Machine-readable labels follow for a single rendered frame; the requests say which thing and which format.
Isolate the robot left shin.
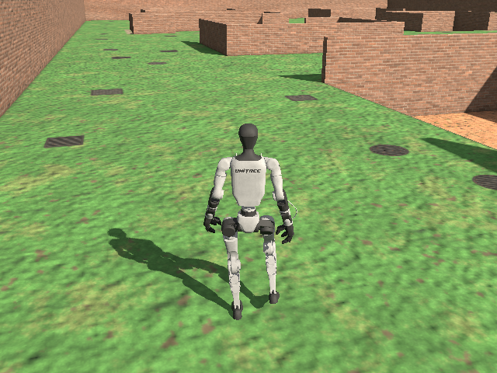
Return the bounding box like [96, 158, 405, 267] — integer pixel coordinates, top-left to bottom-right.
[228, 260, 241, 309]

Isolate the right robot upper arm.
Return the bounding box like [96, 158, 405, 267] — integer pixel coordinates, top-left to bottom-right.
[265, 157, 285, 201]

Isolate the right robot hand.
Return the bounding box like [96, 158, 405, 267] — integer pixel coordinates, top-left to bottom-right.
[276, 223, 294, 244]

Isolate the left robot forearm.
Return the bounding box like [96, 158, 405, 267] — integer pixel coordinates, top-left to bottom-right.
[205, 188, 220, 219]

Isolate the humanoid robot torso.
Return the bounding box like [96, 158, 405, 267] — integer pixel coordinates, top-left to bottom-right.
[231, 153, 267, 233]

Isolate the left robot hand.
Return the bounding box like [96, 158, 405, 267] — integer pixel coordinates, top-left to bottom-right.
[203, 216, 221, 233]

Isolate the left robot upper arm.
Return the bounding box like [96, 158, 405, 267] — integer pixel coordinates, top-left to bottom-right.
[211, 157, 232, 200]

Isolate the right robot forearm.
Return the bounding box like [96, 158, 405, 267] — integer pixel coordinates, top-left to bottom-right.
[277, 189, 293, 226]

